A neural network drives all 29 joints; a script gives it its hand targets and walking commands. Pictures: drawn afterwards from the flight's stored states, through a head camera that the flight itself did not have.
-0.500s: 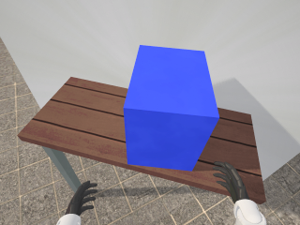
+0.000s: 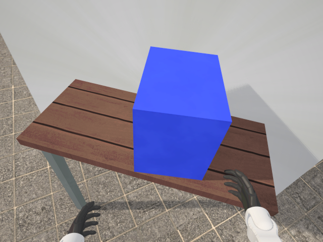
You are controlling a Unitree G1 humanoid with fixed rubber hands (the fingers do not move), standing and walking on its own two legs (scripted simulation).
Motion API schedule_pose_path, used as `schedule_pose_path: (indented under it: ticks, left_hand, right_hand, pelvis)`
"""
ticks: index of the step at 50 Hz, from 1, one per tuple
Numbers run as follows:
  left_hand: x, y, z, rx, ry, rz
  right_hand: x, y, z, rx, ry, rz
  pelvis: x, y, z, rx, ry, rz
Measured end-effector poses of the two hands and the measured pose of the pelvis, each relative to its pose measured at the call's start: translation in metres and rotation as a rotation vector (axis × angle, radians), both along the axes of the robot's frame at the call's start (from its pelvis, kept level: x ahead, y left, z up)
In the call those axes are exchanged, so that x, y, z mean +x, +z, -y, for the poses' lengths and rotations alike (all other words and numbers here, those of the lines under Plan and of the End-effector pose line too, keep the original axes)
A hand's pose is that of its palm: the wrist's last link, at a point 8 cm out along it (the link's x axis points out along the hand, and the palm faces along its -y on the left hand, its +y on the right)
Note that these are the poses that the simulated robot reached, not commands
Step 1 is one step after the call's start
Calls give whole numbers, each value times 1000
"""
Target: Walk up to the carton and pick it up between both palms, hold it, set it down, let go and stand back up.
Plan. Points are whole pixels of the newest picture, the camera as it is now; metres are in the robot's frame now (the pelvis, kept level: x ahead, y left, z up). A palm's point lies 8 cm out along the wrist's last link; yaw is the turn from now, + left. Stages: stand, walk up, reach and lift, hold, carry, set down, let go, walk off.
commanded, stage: let go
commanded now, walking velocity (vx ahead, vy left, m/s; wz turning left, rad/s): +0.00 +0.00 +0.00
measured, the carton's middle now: (176, 113) +0.45 -0.04 +0.06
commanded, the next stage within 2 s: stand in 0.44 s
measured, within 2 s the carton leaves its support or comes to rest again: neither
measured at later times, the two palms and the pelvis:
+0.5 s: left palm (76, 235) +0.15 +0.21 -0.09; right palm (249, 200) +0.22 -0.22 -0.01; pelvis +0.01 -0.01 +0.00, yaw +1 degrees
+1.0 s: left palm out of the picture +0.13 +0.24 -0.11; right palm (247, 203) +0.21 -0.21 -0.01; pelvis -0.01 +0.03 -0.01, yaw -4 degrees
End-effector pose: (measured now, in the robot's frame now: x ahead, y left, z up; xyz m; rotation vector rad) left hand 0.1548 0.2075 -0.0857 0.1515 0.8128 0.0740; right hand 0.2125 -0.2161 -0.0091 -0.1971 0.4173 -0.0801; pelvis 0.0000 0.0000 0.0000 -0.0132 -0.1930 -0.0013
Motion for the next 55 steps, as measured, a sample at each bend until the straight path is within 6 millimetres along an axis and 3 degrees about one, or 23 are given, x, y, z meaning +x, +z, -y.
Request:
schedule_pose_path:
  ticks: [11,26,37,48,55]
  left_hand:
    - [-14,-6,-8,22,17,-29]
    - [-2,-5,-3,-4,8,20]
    - [-36,-29,-39,43,-41,-169]
    - [-22,-25,-37,-9,-39,-87]
    - [-24,-30,-37,-18,-47,-124]
  right_hand:
    - [1,0,1,-9,14,7]
    - [4,0,3,-16,19,8]
    - [3,-3,2,0,-26,49]
    - [-1,-3,-2,-26,-75,51]
    - [-4,-4,-3,-17,-99,62]
  pelvis:
    - [0,-1,2,-2,11,9]
    - [6,-2,5,-3,4,-24]
    - [-12,-10,-11,-2,-49,-179]
    - [-8,-14,-26,-5,-62,-192]
    - [-2,-13,-32,-1,-69,-206]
